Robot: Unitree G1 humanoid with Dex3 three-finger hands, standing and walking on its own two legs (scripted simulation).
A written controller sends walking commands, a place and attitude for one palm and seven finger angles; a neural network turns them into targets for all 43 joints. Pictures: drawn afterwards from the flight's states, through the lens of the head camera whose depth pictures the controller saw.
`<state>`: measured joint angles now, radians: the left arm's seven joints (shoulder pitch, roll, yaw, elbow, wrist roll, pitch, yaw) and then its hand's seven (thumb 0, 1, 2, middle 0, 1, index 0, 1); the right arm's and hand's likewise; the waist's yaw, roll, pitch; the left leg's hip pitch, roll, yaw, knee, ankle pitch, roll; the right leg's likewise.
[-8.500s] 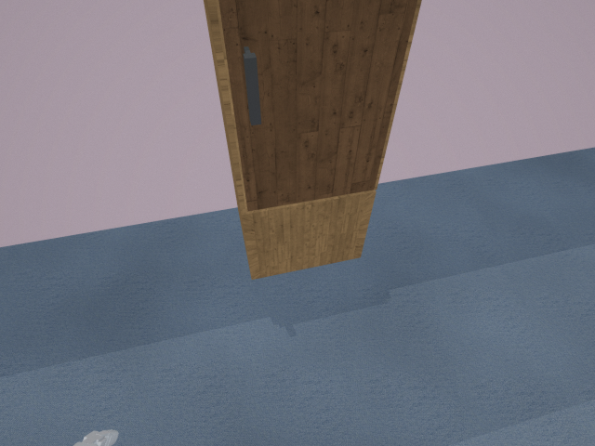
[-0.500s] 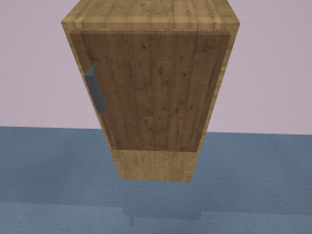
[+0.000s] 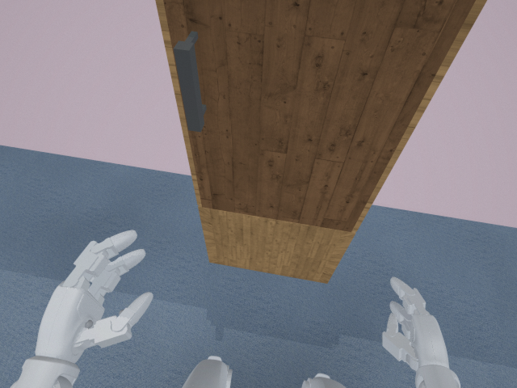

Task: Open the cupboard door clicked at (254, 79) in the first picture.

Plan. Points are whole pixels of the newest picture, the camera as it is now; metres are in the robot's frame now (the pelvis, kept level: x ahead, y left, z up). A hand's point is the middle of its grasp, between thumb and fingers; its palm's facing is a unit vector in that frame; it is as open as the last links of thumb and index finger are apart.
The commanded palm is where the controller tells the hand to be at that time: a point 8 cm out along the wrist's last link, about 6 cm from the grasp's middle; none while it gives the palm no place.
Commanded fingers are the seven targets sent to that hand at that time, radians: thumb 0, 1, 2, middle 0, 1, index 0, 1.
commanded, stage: raise the hand with hooked fingers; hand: left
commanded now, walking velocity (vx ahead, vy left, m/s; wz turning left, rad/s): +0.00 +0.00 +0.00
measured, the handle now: (194, 83) +0.55 +0.19 +0.15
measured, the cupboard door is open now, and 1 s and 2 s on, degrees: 0 0 0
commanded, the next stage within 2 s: move the hooked fingers beside the handle in 1.54 s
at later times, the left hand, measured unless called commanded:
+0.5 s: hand (90, 253) +0.24 +0.25 +0.11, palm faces -0.03 -1.00 -0.06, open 12.4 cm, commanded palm +0.22 +0.30 +0.12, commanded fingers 0.00 -0.36 0.36 -0.29 -1.11 -0.29 -1.11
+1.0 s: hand (62, 185) +0.30 +0.28 +0.17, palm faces +0.00 -1.00 -0.04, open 13.9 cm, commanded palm +0.28 +0.33 +0.17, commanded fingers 0.00 -0.50 0.30 -0.30 -1.20 -0.30 -1.20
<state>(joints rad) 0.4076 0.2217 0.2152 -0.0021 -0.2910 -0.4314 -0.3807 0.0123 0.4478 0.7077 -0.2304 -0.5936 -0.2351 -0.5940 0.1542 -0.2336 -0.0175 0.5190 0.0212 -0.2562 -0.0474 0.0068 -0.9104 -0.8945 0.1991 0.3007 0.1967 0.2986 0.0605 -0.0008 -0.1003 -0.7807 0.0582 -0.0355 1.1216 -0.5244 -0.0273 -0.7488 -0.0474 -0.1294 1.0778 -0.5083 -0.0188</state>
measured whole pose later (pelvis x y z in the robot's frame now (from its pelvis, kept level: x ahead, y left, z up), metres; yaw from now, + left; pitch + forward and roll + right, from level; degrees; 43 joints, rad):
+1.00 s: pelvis +0.01 +0.02 +0.06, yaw -1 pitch +3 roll -1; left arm -0.07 0.43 0.43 0.33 -0.35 -0.12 -0.50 -0.01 -0.49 0.31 -0.30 -1.20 -0.30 -1.20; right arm 0.27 -0.27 0.07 0.59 0.05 -0.24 -0.11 0.01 -0.91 -0.89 0.21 0.30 0.20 0.30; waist 0.03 0.04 -0.05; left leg -0.42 0.04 0.02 0.74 -0.37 0.00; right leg -0.40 -0.04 -0.09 0.69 -0.34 0.01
